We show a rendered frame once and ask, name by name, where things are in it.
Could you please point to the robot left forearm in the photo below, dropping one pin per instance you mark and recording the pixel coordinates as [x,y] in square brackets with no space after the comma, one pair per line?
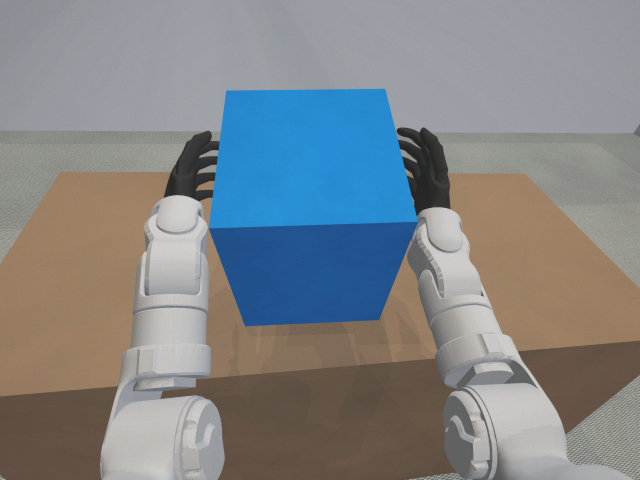
[168,343]

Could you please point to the robot left upper arm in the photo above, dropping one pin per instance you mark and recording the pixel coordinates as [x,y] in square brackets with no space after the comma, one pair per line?
[165,439]

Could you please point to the robot right hand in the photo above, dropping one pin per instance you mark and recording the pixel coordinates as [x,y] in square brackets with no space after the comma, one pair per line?
[430,185]

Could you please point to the robot left hand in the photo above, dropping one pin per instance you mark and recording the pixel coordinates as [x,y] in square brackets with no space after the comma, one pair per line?
[184,179]

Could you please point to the pedestal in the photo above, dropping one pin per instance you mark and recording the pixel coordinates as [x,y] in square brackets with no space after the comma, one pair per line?
[356,400]

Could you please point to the robot right upper arm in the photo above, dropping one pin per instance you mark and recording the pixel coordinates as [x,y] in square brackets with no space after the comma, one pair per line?
[510,432]

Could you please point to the carton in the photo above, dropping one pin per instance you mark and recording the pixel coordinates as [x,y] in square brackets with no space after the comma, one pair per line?
[312,212]

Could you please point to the robot right forearm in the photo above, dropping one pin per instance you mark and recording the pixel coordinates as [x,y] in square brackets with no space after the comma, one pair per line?
[471,347]

